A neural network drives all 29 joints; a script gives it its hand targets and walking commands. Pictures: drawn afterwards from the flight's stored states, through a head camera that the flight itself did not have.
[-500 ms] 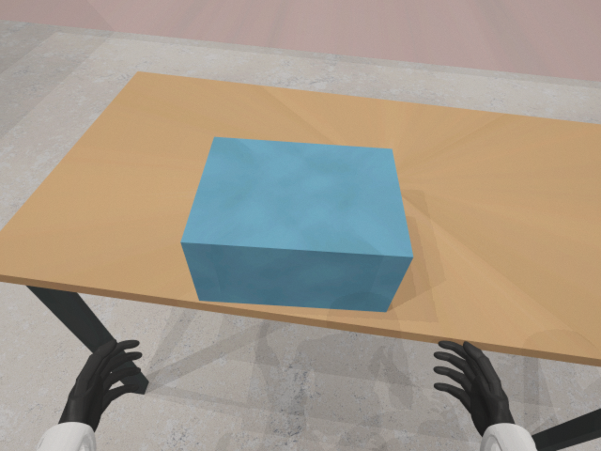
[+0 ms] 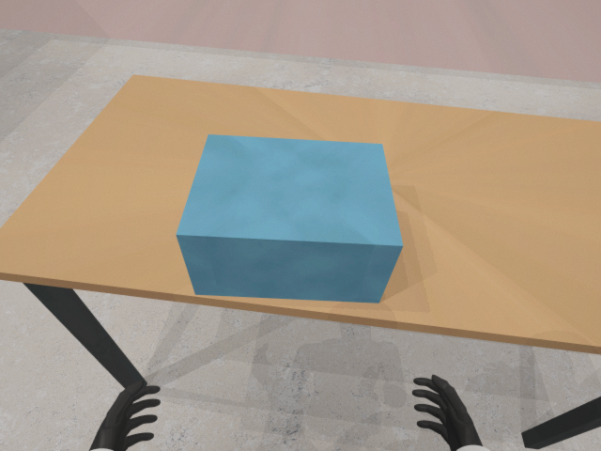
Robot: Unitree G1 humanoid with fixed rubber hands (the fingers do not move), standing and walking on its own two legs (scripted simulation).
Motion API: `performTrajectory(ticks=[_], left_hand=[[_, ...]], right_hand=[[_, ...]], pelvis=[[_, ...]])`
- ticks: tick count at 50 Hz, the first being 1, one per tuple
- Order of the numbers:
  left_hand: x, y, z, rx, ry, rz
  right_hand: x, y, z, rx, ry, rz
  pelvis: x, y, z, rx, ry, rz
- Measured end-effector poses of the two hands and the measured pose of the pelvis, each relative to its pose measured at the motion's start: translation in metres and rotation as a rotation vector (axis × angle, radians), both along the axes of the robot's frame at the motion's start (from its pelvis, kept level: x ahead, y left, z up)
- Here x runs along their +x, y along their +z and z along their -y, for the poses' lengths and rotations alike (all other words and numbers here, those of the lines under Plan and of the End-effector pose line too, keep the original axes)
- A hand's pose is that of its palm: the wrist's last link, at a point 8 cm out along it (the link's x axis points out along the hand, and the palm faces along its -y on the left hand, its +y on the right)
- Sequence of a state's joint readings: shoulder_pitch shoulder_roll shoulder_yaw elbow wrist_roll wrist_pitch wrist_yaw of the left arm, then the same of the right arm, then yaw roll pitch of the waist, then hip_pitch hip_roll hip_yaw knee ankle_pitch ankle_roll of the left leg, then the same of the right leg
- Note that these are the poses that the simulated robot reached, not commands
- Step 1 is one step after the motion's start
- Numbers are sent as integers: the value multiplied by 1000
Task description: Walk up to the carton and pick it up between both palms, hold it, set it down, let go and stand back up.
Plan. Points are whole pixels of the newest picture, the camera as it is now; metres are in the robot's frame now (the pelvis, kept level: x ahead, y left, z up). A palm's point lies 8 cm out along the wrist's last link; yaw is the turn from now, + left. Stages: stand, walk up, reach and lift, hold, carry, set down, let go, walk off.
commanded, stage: set down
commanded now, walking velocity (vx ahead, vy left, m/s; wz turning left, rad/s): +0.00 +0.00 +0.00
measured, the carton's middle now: (291, 216) +0.44 +0.02 +0.03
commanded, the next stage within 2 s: let go in 0.08 s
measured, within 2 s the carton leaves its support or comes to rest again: neither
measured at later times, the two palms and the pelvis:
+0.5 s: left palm (136, 439) +0.15 +0.21 -0.09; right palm out of the picture +0.13 -0.24 -0.08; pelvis -0.02 -0.01 +0.00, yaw -1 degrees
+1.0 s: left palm out of the picture +0.02 +0.24 -0.14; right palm out of the picture +0.04 -0.23 -0.14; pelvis -0.01 +0.00 -0.01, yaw +3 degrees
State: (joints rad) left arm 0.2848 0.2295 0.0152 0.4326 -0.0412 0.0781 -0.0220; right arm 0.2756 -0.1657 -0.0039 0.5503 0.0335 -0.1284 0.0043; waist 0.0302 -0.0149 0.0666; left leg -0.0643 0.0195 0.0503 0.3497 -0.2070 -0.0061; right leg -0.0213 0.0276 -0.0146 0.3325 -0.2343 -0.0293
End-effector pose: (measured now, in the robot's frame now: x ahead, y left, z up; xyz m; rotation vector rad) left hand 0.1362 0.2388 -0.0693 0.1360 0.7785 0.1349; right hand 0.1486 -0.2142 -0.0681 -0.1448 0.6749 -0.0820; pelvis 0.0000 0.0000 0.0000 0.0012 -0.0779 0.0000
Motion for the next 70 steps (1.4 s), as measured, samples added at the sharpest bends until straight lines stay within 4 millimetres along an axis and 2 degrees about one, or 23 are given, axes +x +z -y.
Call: performTrajectory(ticks=[10, 21, 32, 34, 37, 41, 44, 48, 58, 70], left_hand=[[-3, -20, 9, 9, -22, -89], [13, -16, 24, 14, -47, -46], [8, -20, 25, 13, -35, -70], [5, -22, 24, 37, -66, -61], [-11, -29, 17, 49, -67, -85], [-49, -44, 4, 49, -13, -193], [-78, -53, -2, 45, 39, -276], [-107, -62, -3, 37, 91, -355], [-146, -78, 13, -21, 153, -461], [-190, -84, 38, -72, 175, -601]], right_hand=[[-11, -18, -2, -18, 13, -66], [-18, -16, 19, -43, -5, -43], [-25, -14, 23, -41, -9, -53], [-30, -21, 23, -56, -2, -107], [-50, -40, 23, -67, 9, -260], [-78, -60, 23, -41, -7, -400], [-94, -68, 22, -33, -12, -468], [-105, -74, 21, -34, -17, -513], [-122, -79, 16, -41, -41, -578], [-168, -86, 2, -6, -51, -723]], pelvis=[[-12, -3, 2, 2, -1, 3], [-15, -4, 5, 5, -11, 3], [-16, -4, 8, 10, -18, 5], [-16, -5, 7, 3, 0, -16], [-16, -7, 7, -5, 19, -44], [-14, -9, 5, -11, 33, -64], [-11, -10, 4, -12, 40, -68], [-7, -11, 3, -13, 50, -63], [-5, -9, 3, -9, 66, -41], [-14, -7, 5, -6, 76, -31]])
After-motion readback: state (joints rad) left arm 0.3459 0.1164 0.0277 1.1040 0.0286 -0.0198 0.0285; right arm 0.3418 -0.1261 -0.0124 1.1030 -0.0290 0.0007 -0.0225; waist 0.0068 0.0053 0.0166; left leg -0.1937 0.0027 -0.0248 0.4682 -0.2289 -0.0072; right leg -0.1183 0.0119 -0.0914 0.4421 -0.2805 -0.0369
